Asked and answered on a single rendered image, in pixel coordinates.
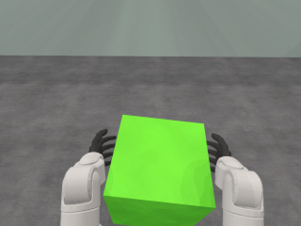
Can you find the right robot forearm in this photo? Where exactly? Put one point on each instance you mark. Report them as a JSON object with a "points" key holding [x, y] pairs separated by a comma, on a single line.
{"points": [[242, 193]]}

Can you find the left robot forearm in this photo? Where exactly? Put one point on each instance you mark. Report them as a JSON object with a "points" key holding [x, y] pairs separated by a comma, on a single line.
{"points": [[81, 192]]}

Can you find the right robot hand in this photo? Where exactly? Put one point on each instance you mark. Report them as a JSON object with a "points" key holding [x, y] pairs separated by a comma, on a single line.
{"points": [[222, 149]]}

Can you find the left robot hand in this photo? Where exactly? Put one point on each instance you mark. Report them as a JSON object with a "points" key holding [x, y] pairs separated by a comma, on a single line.
{"points": [[98, 141]]}

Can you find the carton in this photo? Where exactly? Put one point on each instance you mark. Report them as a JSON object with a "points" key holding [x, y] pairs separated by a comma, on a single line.
{"points": [[159, 174]]}

